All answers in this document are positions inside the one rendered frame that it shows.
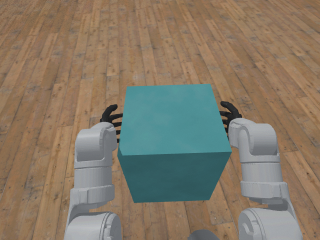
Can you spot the left robot upper arm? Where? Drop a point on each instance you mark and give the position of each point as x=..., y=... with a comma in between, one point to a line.
x=104, y=225

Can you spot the robot left hand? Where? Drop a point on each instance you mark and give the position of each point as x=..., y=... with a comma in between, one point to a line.
x=106, y=117

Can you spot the right robot upper arm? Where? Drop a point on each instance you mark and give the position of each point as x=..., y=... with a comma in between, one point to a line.
x=267, y=223

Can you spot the robot right hand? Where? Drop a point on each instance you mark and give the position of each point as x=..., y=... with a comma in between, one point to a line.
x=230, y=116

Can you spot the right robot thigh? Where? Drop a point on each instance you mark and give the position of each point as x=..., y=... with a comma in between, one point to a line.
x=202, y=234

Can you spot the left robot forearm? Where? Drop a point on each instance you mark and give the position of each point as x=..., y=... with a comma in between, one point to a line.
x=93, y=161

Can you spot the right robot forearm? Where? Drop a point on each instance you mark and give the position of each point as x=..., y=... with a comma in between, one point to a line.
x=262, y=179

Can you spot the carton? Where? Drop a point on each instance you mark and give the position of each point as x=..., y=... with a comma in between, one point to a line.
x=173, y=144

